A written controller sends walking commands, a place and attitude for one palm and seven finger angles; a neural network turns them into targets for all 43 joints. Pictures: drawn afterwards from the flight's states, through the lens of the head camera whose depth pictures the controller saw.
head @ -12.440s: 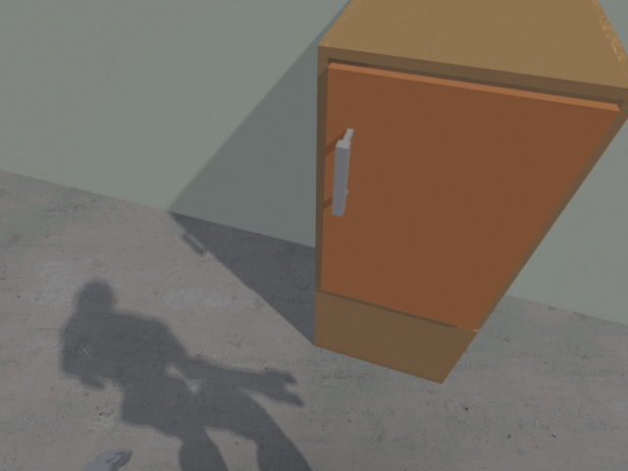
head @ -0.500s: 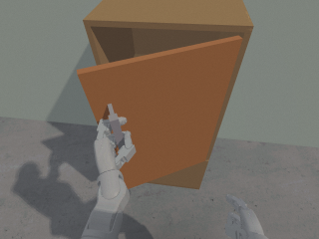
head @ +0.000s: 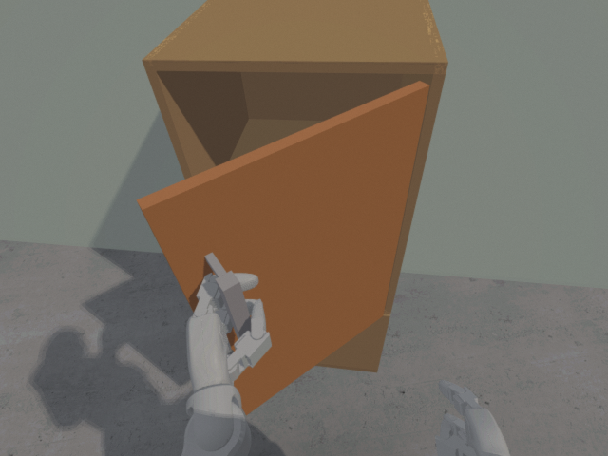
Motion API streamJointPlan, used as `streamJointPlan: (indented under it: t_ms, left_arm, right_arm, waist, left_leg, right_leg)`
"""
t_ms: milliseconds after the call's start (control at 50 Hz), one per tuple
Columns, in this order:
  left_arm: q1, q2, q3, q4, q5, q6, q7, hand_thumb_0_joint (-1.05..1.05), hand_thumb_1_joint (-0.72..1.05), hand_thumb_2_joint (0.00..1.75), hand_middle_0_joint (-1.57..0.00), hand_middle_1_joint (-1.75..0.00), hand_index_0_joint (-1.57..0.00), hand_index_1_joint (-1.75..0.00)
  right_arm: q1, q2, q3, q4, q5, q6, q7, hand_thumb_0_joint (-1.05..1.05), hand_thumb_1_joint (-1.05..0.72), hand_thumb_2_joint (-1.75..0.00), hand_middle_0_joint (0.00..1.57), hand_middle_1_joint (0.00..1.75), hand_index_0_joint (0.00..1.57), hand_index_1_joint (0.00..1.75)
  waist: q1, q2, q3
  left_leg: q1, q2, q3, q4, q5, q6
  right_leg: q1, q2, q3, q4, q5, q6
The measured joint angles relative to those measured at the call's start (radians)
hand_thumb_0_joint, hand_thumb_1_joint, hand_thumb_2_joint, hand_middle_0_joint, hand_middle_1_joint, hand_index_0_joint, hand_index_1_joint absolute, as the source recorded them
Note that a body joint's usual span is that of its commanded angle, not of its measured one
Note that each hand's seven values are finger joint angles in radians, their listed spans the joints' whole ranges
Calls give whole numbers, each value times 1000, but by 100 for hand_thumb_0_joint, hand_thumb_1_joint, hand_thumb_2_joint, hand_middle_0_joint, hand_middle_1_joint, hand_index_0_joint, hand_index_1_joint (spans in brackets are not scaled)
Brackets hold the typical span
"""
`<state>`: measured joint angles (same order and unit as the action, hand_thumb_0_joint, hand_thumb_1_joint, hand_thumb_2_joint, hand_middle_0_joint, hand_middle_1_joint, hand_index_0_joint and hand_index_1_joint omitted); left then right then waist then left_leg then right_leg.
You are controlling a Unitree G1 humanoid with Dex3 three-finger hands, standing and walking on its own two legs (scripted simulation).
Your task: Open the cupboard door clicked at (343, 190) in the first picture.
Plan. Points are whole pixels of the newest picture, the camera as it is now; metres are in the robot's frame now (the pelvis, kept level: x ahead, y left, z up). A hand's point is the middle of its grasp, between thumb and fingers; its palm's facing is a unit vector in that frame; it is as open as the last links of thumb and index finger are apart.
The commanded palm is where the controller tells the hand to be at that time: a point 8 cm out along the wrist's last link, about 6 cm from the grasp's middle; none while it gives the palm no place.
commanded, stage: open thumb and fingers to let go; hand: left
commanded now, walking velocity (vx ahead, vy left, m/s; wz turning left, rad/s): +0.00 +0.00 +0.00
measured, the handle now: (232, 305) +0.29 +0.10 +0.08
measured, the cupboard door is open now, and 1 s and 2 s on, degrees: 43 45 46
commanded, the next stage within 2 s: slide the hand sideways off the handle in 0.72 s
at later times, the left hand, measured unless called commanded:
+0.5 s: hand (247, 336) +0.25 +0.08 +0.08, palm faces +0.26 -0.97 +0.00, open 13.4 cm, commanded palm +0.20 +0.11 +0.08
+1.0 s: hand (249, 369) +0.21 +0.07 +0.08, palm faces -0.15 -0.99 -0.05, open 16.2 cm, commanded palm +0.19 +0.11 +0.08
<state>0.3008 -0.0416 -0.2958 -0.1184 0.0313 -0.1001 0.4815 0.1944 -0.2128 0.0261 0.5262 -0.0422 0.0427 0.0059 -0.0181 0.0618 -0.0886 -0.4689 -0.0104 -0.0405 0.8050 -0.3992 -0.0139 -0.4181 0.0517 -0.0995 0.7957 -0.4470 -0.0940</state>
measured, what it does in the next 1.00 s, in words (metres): stands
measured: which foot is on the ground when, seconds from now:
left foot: down 0.00-1.00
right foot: down 0.00-1.00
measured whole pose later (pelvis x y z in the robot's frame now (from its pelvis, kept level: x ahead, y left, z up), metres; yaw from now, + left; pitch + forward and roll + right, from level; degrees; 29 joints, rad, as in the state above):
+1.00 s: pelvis -0.02 +0.02 -0.01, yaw +0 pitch +4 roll +0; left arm 0.32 0.09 -0.30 -0.16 -0.02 -0.18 0.07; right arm 0.24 -0.23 0.04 0.46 0.00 0.00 0.01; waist 0.00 0.06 -0.07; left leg -0.52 -0.04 -0.02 0.86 -0.40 0.02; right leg -0.48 0.02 -0.08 0.86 -0.45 -0.06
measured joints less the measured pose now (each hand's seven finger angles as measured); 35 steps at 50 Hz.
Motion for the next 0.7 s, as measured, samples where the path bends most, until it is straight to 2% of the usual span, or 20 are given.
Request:
streamJointPlan:
  t_ms: [80,160,440,540,700]
  left_arm:
    - [-15,-11,18,10,8,2,3,-1,61,77,-36,-132,-40,-133]
    - [17,-10,26,-13,5,-3,-9,0,47,71,-36,-130,-40,-130]
    - [30,1,10,-35,11,-25,-25,0,-30,39,-31,-119,-32,-119]
    - [24,4,0,-31,11,-21,-20,-1,-42,33,-28,-105,-30,-105]
    - [16,17,-26,-32,15,-6,-19,-1,-48,31,-26,-73,-27,-73]
  right_arm:
    - [-5,7,-1,-7,-1,-3,2,1,-91,-90,20,30,20,30]
    - [1,12,2,-21,2,-5,5,1,-91,-90,20,30,20,30]
    - [14,6,3,-35,6,-14,7,1,-91,-90,20,30,20,30]
    - [23,9,7,-34,7,-11,6,1,-91,-90,20,30,20,30]
    - [20,15,10,-34,7,-10,11,1,-91,-90,20,30,20,30]
  waist:
    - [12,-7,-7]
    - [17,-7,-14]
    - [16,-6,-8]
    - [12,-8,-9]
    - [6,-7,-10]
  left_leg:
    - [-9,-3,1,-9,6,-4]
    - [-6,-6,3,-16,7,-4]
    - [-36,-13,6,18,-4,7]
    - [-35,-14,10,23,-6,12]
    - [-37,-10,17,34,-8,19]
  right_leg:
    - [-13,-3,1,1,1,-2]
    - [-14,-6,3,0,-1,-1]
    - [-40,-14,4,30,-10,10]
    - [-39,-15,8,32,-9,14]
    - [-39,-12,15,35,-4,19]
